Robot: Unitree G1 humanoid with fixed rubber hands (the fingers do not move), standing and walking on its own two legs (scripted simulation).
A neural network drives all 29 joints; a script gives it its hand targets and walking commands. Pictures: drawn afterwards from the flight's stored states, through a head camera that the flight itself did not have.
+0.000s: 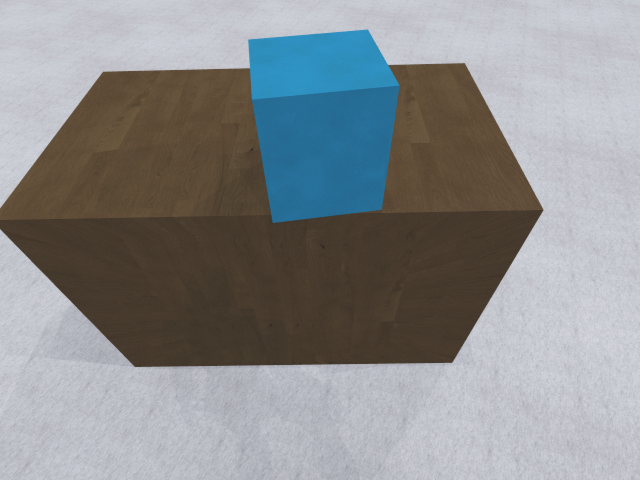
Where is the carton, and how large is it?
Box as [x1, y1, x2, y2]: [248, 30, 399, 222]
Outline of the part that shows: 368,30 248,39 252,102 273,222 381,209 399,85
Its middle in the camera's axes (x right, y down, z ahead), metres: +0.00 -0.20 +0.70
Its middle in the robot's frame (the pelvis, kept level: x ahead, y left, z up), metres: +0.67 +0.04 +0.07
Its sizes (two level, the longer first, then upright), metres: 0.210 0.200 0.250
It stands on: a pedestal, 0.72 m high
